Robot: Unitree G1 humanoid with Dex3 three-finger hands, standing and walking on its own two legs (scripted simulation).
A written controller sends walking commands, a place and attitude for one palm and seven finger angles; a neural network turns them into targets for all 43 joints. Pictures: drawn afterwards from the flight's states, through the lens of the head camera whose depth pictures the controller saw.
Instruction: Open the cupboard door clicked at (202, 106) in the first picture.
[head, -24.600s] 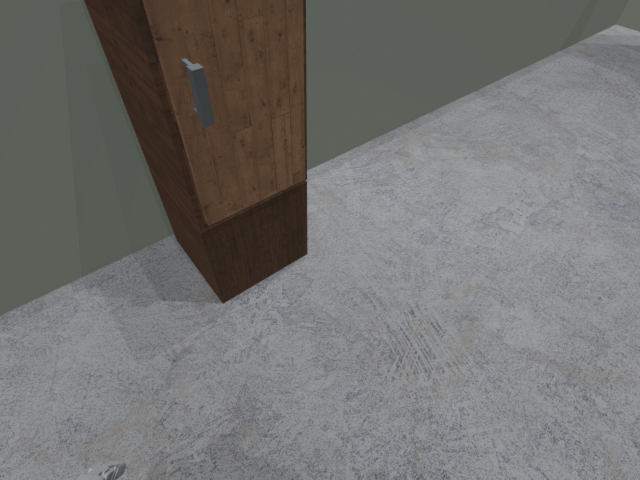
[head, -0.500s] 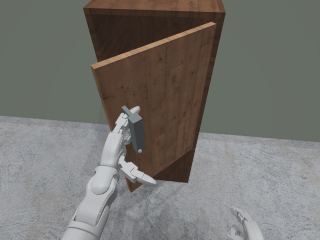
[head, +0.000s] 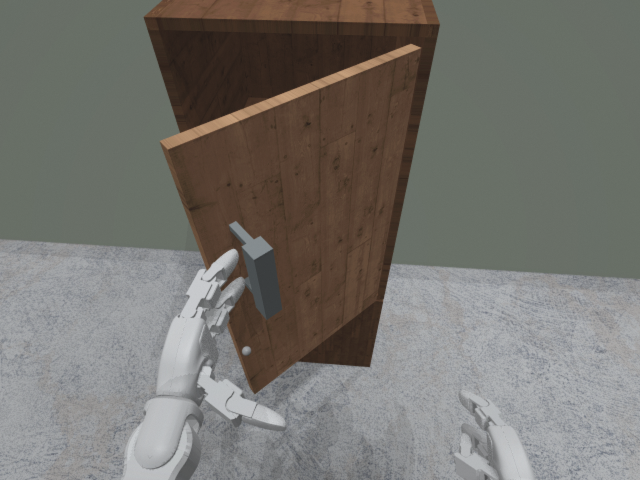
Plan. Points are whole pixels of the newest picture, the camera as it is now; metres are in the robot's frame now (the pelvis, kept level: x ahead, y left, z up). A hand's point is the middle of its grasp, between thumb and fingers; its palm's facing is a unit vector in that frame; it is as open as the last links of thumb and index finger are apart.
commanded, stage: slide the hand sideways off the handle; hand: left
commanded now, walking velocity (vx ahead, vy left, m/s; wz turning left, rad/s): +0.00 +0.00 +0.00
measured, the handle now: (253, 269) +0.35 +0.11 +0.09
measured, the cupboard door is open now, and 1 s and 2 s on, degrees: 45 45 45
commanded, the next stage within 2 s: draw the hand back to the body in 0.50 s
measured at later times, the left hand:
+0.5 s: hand (202, 386) +0.20 +0.14 +0.09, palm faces +0.01 -1.00 -0.06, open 16.3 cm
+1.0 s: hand (151, 376) +0.20 +0.18 +0.11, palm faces +0.01 -1.00 -0.06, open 16.3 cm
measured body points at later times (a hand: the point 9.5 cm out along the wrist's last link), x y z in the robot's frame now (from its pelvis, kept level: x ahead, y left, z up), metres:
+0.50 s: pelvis +0.01 -0.02 -0.01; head +0.02 -0.04 +0.44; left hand +0.19 +0.19 +0.09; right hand +0.19 -0.25 -0.08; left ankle +0.02 +0.11 -0.71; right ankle -0.02 -0.11 -0.71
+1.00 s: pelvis +0.00 +0.00 +0.00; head +0.00 -0.01 +0.45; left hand +0.19 +0.24 +0.12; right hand +0.20 -0.21 -0.06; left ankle +0.02 +0.11 -0.71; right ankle -0.02 -0.11 -0.71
